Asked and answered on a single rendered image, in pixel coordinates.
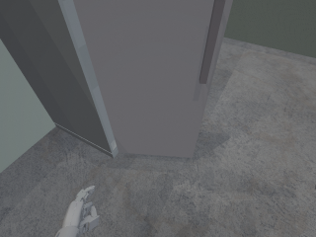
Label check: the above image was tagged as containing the fridge door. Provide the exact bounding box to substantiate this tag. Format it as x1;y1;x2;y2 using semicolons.
73;0;233;158

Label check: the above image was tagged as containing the robot left forearm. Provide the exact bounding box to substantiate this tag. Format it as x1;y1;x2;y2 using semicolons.
55;226;80;237

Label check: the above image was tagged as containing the handle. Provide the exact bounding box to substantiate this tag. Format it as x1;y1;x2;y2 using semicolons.
198;0;226;84

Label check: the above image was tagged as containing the robot left hand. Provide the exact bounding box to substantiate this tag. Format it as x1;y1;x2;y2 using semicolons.
61;186;100;235

